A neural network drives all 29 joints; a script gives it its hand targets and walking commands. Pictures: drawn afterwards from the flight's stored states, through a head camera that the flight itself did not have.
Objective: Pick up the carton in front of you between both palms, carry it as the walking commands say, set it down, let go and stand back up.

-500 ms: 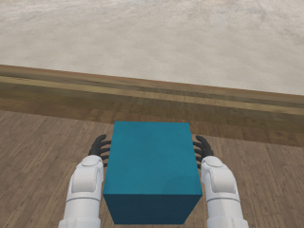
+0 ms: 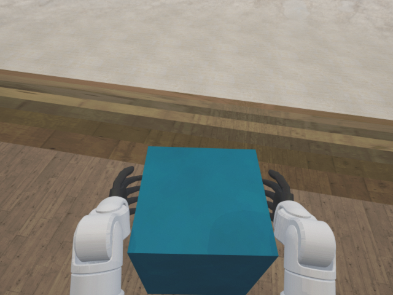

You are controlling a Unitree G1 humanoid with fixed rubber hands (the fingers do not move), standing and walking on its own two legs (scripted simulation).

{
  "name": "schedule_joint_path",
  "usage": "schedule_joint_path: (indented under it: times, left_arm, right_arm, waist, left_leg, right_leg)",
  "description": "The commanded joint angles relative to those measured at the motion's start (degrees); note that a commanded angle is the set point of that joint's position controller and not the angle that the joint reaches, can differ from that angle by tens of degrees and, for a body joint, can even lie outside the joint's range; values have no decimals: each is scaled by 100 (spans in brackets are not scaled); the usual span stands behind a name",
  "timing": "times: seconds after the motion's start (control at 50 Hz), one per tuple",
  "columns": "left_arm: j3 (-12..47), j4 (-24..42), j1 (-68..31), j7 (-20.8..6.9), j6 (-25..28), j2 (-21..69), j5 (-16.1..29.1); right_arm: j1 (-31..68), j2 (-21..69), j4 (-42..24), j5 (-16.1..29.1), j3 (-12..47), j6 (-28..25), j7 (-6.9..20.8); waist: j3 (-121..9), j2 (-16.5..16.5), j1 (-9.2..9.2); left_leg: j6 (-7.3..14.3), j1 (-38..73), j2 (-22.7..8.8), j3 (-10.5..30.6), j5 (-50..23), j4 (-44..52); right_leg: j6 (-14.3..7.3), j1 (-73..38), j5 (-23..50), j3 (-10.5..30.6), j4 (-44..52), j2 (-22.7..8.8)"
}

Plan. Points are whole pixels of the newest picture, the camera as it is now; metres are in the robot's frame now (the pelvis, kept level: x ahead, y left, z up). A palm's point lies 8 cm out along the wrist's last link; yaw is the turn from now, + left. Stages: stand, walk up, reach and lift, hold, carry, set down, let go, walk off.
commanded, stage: carry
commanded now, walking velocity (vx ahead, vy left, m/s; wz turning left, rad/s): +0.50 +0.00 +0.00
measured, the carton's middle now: (199, 224) +0.26 -0.01 +0.01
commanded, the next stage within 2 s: none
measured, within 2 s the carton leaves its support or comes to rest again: neither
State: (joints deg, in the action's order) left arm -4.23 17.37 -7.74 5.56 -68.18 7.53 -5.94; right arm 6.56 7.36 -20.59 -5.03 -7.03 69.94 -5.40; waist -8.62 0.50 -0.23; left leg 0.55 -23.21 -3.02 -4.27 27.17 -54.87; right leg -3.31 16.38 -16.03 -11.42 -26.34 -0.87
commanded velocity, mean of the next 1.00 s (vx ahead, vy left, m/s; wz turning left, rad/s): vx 0.50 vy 0.00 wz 0.00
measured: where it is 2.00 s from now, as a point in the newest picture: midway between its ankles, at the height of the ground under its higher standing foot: (188, 151)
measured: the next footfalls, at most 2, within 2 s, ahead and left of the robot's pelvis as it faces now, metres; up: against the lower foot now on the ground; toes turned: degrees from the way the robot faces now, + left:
left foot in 0.26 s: +0.33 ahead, +0.13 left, +0.00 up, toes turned +11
right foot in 0.74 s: +0.64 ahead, -0.07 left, +0.00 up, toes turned -12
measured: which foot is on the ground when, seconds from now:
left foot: up 0.00-0.24, down 0.26-0.76, up 0.78-1.00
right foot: down 0.00-0.28, up 0.30-0.72, down 0.74-1.00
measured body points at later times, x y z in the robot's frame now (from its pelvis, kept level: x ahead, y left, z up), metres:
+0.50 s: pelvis +0.30 +0.06 +0.01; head +0.33 +0.07 +0.46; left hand +0.59 +0.19 +0.06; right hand +0.57 -0.11 +0.07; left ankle +0.29 +0.12 -0.74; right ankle +0.30 -0.09 -0.67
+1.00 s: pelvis +0.61 -0.01 +0.00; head +0.66 -0.02 +0.45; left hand +0.96 +0.15 +0.09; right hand +0.97 -0.15 +0.09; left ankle +0.65 +0.14 -0.65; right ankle +0.60 -0.06 -0.74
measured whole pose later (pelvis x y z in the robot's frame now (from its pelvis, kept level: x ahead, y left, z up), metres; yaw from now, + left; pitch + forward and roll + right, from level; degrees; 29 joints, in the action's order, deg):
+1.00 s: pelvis +0.61 -0.01 +0.00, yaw +0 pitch +4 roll +1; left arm -10.4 5.9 -29.8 7.4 -69.4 2.1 -2.5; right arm 30.8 3.5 -7.2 -5.2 -10.1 71.3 -6.8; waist 1.5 0.8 2.5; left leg 2.4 -40.6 -4.5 -2.0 16.7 -66.1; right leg -5.7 17.3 -16.4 -11.8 -28.6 -0.5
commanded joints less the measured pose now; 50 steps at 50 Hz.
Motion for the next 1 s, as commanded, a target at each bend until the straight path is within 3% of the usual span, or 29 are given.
schedule_joint_path:
  times: [0.0, 0.08, 0.16, 0.2, 0.22, 0.24, 0.26, 0.28, 0.3, 0.34, 0.36, 0.42, 0.52, 0.64, 0.68, 0.7, 0.72, 0.74, 0.76, 0.78, 0.82, 0.84, 0.86, 0.92, 0.98]
  left_arm:
    - [3879, 993, -3237, -1322, -147, 4984, 2364]
    - [3905, 855, -3248, -1416, -301, 4944, 2535]
    - [3838, 643, -3127, -1500, -364, 4872, 2542]
    - [3837, 624, -3161, -1527, -365, 4870, 2542]
    - [3852, 641, -3174, -1535, -365, 4863, 2538]
    - [3851, 653, -3174, -1542, -362, 4818, 2521]
    - [3864, 699, -3240, -1554, -374, 4825, 2502]
    - [3894, 679, -3284, -1562, -391, 4896, 2525]
    - [3905, 614, -3307, -1577, -345, 5042, 2484]
    - [3943, 662, -3334, -1608, -197, 5346, 2526]
    - [4000, 720, -3313, -1605, -116, 5436, 2513]
    - [4126, 797, -3197, -1531, 78, 5653, 2428]
    - [4132, 943, -2752, -1379, 190, 5452, 2175]
    - [4122, 1063, -3310, -1356, -53, 4733, 2355]
    - [4029, 848, -3575, -1356, -149, 4453, 2413]
    - [3943, 640, -3666, -1352, -181, 4329, 2411]
    - [3841, 435, -3750, -1354, -207, 4213, 2396]
    - [3692, 201, -3915, -1334, -226, 3959, 2320]
    - [3626, 0, -4104, -1326, -226, 3998, 2396]
    - [3652, -34, -4297, -1330, -245, 4175, 2536]
    - [3727, -91, -4947, -1367, -186, 4591, 2750]
    - [3768, -36, -5340, -1384, -138, 4773, 2867]
    - [3807, -11, -5687, -1399, -88, 4903, 2979]
    - [3777, -147, -6363, -1401, 12, 5025, 3161]
    - [3584, -466, -6686, -1361, 20, 4992, 3173]
  right_arm:
    - [3352, 4965, -451, 2478, 4246, 40, 1511]
    - [3164, 5004, -252, 2279, 4078, 112, 1358]
    - [3042, 4947, -157, 2088, 3997, 171, 1281]
    - [3022, 4992, -101, 2051, 3980, 165, 1296]
    - [2947, 4999, -38, 2022, 3953, 152, 1306]
    - [2908, 4989, -1, 1991, 3926, 138, 1322]
    - [2825, 4933, 62, 1945, 3911, 120, 1337]
    - [2862, 5017, 158, 1922, 3883, 73, 1350]
    - [2913, 5188, 70, 2000, 3927, 36, 1364]
    - [3086, 5605, -154, 2079, 4085, -101, 1399]
    - [3181, 5756, -282, 2133, 4166, -169, 1421]
    - [3250, 5809, -517, 2301, 4319, -288, 1481]
    - [2915, 5446, -669, 2378, 4382, -320, 1573]
    - [3235, 4672, -623, 2271, 4261, -143, 1449]
    - [3562, 4415, -456, 2214, 4195, -59, 1376]
    - [3728, 4280, -334, 2186, 4162, -11, 1341]
    - [3981, 4121, -212, 2171, 4130, 28, 1307]
    - [4242, 4165, -92, 2202, 4150, 100, 1276]
    - [4501, 4170, 60, 2251, 4102, 141, 1259]
    - [4691, 4357, 254, 2285, 4037, 125, 1238]
    - [5112, 4707, 464, 2378, 3981, 57, 1214]
    - [5351, 4843, 518, 2384, 3964, 7, 1192]
    - [5575, 4951, 589, 2397, 3944, -40, 1161]
    - [6092, 5064, 769, 2377, 3875, -158, 1039]
    - [6514, 5041, 985, 2387, 3761, -175, 943]
  waist:
    - [-993, -284, 172]
    - [-754, -658, 156]
    - [-546, -982, 156]
    - [-690, -914, 67]
    - [-978, -703, -8]
    - [-1351, -399, -94]
    - [-1692, 771, -156]
    - [-1818, 1575, -146]
    - [-1663, 1144, -117]
    - [-1493, 239, -97]
    - [-1436, 163, -70]
    - [-1515, 517, -65]
    - [-1098, 731, -92]
    - [-540, 871, -140]
    - [-711, 832, -59]
    - [-1006, 616, 70]
    - [-1386, 169, 296]
    - [-1832, -1116, 308]
    - [-1809, -1940, 416]
    - [-1687, -1559, 351]
    - [-1569, -490, 360]
    - [-1594, -356, 312]
    - [-1647, -404, 274]
    - [-1686, -548, 192]
    - [-1573, -647, 283]
  left_leg:
    - [26, -2385, -468, 176, -358, -118]
    - [-122, -1647, -174, -330, -1300, 1275]
    - [-18, -545, 98, -829, -2137, 2383]
    - [66, 547, 293, -1121, -2356, 2738]
    - [82, 1522, 507, -1358, -2069, 2849]
    - [90, 2702, 196, -941, -1682, 2805]
    - [559, 3517, -1391, 1637, -173, 3654]
    - [1213, 4213, -2321, 3548, -272, 4381]
    - [1265, 3992, -2330, 3260, -906, 4267]
    - [979, 3273, -1934, 2123, -2044, 4078]
    - [821, 2983, -1794, 1648, -2333, 4147]
    - [706, 2858, -1520, 844, -2537, 4270]
    - [736, 3131, -1215, 112, -3326, 4232]
    - [619, 3102, -1056, -397, -4319, 3856]
    - [477, 2871, -956, -669, -4976, 3027]
    - [322, 2459, -714, -948, -4988, 2088]
    - [158, 1551, -534, -876, -3866, 891]
    - [-63, -30, 10, -674, -1880, -762]
    - [-49, -1404, 639, -116, 239, -1875]
    - [142, -1816, 242, 454, 155, -2473]
    - [309, -1955, -142, 503, -368, -2435]
    - [333, -1818, -255, 520, -633, -2123]
    - [311, -1670, -252, 477, -796, -1948]
    - [214, -1844, -172, 288, -1018, -1509]
    - [147, -2258, -158, 96, -1277, -776]
  right_leg:
    - [-726, -2712, 564, 2591, 1480, -2071]
    - [-474, -2208, 1406, 1289, 1542, -1506]
    - [-233, -1714, 2091, 630, 1333, -1296]
    - [-30, -1408, 2719, 261, 590, -1213]
    - [115, -1091, 2987, -77, -256, -993]
    - [259, -404, 2427, -149, -1268, -816]
    - [517, 729, 855, -66, -2952, -409]
    - [558, 2113, -1086, 404, -4200, 164]
    - [354, 2432, -1052, 982, -4808, -242]
    - [191, 2387, -517, 1135, -4605, -690]
    - [199, 2218, -250, 1129, -4202, -786]
    - [270, 1956, -1, 816, -3363, -626]
    - [353, 2170, 652, 362, -1730, -439]
    - [78, 1599, 1309, -12, -551, -164]
    - [-63, 644, 1197, -264, -333, 83]
    - [-83, -386, 1006, -512, -131, 350]
    - [-69, -1633, 758, 22, -151, -75]
    - [-630, -2741, -75, 2817, 319, -1798]
    - [-1203, -3261, -1, 4381, 1053, -2291]
    - [-1167, -3111, 434, 3898, 929, -2226]
    - [-889, -2487, 1478, 2833, 572, -1894]
    - [-744, -2189, 1538, 2415, 587, -1760]
    - [-681, -1974, 1471, 2145, 611, -1659]
    - [-799, -1870, 1530, 1717, 620, -1534]
    - [-918, -2159, 2204, 1435, 448, -1417]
